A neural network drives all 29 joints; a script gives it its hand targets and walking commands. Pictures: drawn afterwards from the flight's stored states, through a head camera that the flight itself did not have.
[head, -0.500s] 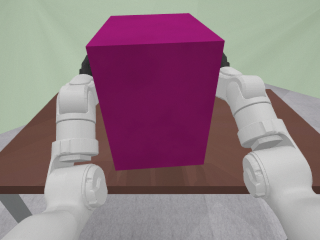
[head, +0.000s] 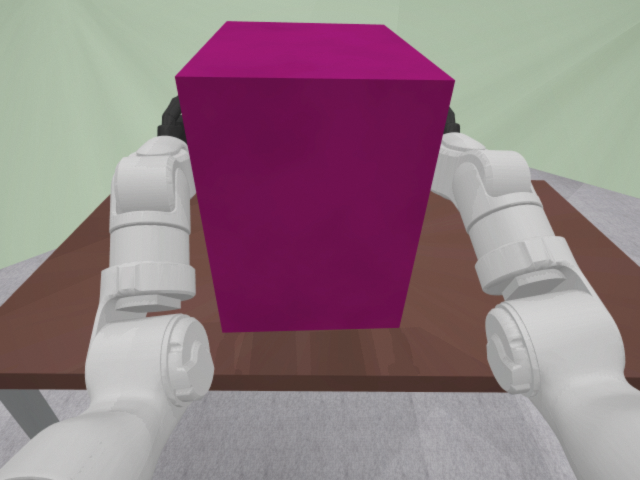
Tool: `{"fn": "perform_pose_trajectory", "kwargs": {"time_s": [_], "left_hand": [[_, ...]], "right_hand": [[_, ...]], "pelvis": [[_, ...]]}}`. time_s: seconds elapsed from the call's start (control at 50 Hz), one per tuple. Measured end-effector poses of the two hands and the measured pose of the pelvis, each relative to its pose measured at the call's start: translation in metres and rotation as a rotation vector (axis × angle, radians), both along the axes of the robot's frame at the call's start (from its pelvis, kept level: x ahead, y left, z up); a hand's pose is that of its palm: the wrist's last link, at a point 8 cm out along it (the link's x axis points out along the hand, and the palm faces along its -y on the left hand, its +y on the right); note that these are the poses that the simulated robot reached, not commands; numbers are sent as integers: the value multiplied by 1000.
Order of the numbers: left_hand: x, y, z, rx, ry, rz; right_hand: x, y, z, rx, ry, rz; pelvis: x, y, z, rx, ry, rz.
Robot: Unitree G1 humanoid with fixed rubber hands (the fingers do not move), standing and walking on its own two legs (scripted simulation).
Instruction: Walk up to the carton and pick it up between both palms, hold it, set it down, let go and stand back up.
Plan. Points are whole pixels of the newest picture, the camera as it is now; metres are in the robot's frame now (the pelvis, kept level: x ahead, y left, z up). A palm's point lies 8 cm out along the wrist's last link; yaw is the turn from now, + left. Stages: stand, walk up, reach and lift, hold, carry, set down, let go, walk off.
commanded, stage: hold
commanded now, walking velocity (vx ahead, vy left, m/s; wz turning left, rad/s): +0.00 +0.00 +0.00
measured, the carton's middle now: (309, 167) +0.41 +0.01 +0.28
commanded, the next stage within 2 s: none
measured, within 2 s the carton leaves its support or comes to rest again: neither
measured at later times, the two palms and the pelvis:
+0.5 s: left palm (179, 171) +0.37 +0.16 +0.29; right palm (445, 158) +0.36 -0.15 +0.31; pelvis -0.01 +0.00 +0.00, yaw +0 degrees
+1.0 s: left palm (179, 168) +0.37 +0.16 +0.30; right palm (443, 157) +0.36 -0.14 +0.31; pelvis -0.01 +0.00 +0.00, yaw +1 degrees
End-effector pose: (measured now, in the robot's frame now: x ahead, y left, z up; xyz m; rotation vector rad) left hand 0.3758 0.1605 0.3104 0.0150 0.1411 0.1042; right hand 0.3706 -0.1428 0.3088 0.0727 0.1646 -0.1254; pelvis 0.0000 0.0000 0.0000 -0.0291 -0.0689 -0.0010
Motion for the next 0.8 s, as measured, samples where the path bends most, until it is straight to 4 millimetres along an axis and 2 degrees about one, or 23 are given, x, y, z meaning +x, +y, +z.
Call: {"fn": "perform_pose_trajectory", "kwargs": {"time_s": [0.42,0.8], "left_hand": [[-8,-4,-17,-3,9,-11],[-7,-2,-10,-6,9,3]], "right_hand": [[-10,-3,-6,-6,10,-10],[-6,-2,0,-13,10,1]], "pelvis": [[-4,1,0,1,-9,-2],[-7,-2,0,2,12,9]]}}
